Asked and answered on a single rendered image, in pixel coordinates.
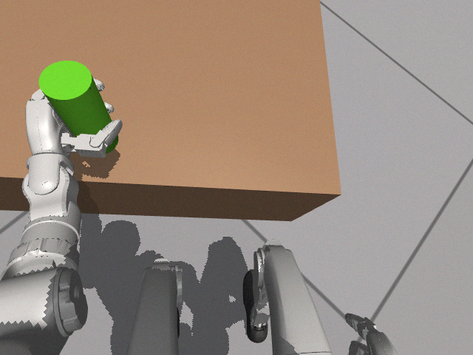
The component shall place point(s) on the left robot arm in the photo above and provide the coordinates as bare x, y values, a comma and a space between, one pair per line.
42, 301

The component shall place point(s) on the right robot hand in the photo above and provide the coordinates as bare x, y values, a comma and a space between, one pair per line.
377, 343

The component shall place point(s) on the right robot foot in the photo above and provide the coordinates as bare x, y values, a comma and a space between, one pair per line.
255, 334

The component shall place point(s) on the can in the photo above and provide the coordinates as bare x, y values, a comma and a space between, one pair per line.
71, 89

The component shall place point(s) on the left robot hand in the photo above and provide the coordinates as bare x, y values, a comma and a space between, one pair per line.
47, 132

